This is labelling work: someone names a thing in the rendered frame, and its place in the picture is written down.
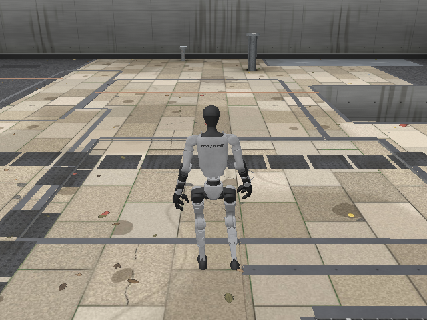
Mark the right robot upper arm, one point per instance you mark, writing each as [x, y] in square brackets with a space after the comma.
[236, 150]

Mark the right robot hand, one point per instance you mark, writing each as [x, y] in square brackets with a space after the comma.
[242, 188]

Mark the right robot forearm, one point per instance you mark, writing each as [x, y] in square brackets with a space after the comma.
[244, 176]

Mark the humanoid robot torso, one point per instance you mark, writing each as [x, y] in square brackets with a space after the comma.
[213, 156]

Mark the left robot upper arm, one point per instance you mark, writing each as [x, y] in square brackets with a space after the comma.
[188, 153]

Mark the left robot forearm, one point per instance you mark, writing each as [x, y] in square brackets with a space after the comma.
[181, 181]

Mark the left robot hand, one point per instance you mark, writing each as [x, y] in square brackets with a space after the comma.
[177, 201]

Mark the robot right shin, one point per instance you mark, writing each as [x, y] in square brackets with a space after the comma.
[232, 239]

